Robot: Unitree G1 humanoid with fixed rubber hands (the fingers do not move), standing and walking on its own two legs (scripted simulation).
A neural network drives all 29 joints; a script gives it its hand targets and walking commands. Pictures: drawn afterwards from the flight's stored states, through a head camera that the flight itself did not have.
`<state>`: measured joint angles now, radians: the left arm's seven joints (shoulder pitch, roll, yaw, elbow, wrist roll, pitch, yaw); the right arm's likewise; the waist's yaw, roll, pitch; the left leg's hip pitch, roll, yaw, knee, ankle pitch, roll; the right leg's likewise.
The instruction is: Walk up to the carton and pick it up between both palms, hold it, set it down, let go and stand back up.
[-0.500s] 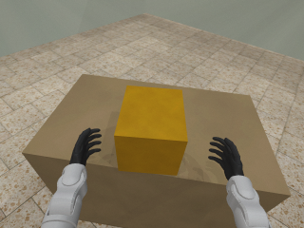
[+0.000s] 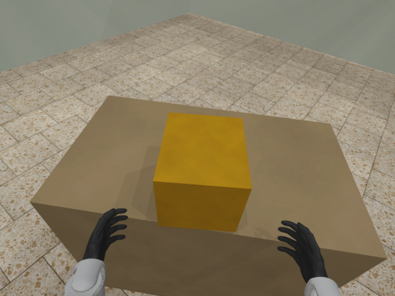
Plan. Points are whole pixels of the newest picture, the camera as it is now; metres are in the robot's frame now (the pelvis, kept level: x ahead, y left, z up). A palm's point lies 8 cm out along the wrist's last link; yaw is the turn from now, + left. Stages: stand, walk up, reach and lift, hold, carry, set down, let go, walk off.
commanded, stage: set down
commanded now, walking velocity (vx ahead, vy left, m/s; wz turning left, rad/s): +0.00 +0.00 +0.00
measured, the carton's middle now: (201, 170) +0.43 +0.02 +0.01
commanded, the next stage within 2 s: let go in 0.84 s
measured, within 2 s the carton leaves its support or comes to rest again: neither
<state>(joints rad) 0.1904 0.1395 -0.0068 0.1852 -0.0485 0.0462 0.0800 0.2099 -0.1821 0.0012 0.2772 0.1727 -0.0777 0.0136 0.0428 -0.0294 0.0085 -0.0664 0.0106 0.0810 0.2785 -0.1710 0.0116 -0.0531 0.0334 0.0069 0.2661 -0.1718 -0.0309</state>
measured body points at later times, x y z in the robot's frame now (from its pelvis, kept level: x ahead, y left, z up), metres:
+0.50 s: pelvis +0.00 -0.01 +0.00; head +0.00 -0.01 +0.45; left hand +0.17 +0.23 -0.06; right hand +0.19 -0.22 -0.06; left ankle -0.01 +0.11 -0.75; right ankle -0.02 -0.10 -0.75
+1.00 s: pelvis +0.00 -0.01 +0.00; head +0.00 -0.01 +0.44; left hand +0.16 +0.23 -0.09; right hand +0.17 -0.23 -0.09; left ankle -0.01 +0.11 -0.75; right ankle -0.01 -0.10 -0.75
